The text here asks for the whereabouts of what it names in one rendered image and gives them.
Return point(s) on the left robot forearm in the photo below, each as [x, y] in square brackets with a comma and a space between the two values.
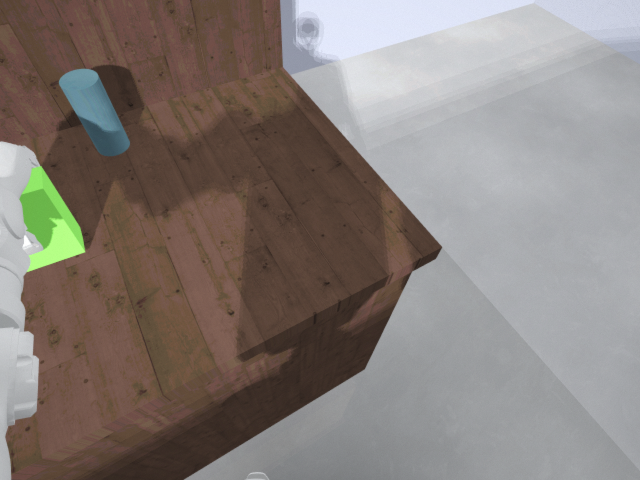
[14, 261]

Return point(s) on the robot left upper arm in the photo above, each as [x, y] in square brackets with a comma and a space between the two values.
[18, 386]

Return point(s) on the sponge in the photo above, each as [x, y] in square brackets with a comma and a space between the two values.
[49, 219]

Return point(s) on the table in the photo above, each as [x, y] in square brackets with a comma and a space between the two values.
[241, 257]

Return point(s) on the robot left hand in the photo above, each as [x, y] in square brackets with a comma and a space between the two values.
[16, 163]

